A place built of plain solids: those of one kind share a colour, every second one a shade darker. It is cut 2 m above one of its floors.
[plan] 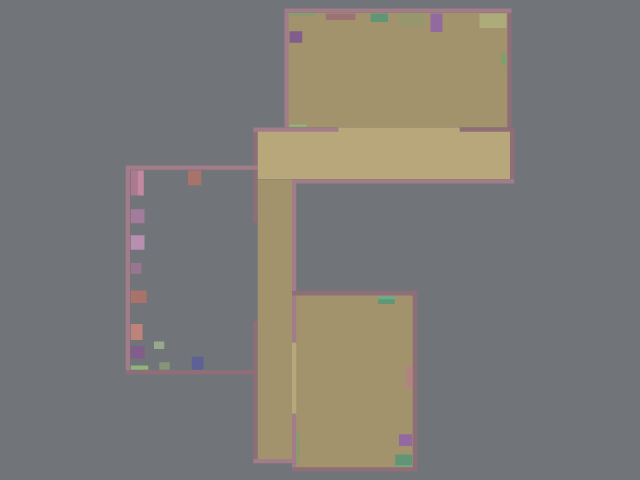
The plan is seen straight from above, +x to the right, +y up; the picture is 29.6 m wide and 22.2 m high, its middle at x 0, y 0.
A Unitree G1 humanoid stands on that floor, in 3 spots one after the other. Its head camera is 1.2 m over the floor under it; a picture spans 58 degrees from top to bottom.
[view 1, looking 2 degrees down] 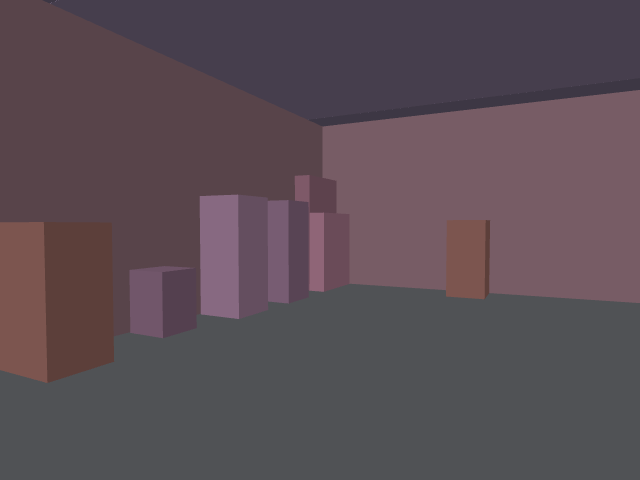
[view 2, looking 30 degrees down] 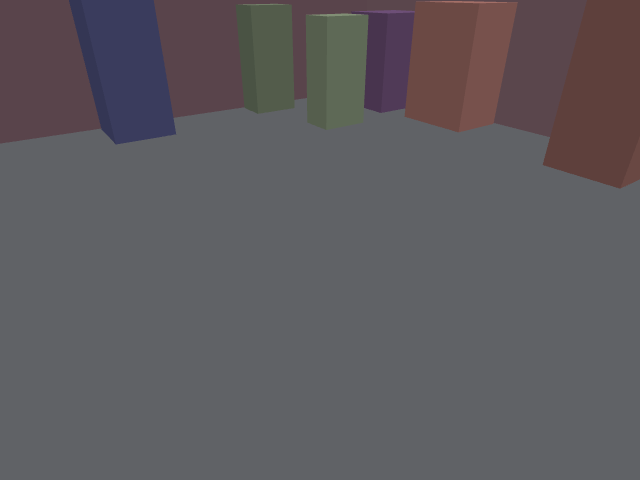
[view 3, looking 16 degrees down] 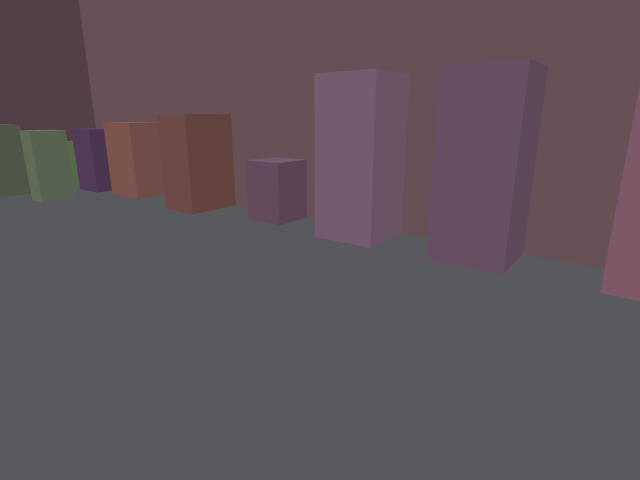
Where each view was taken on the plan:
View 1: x -4.71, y -4.86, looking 117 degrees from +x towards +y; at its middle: kitchen_run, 7.77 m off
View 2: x -4.71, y -1.24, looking -125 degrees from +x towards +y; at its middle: ground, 2.40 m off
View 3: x -4.71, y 2.19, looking -143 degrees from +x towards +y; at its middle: ground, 4.35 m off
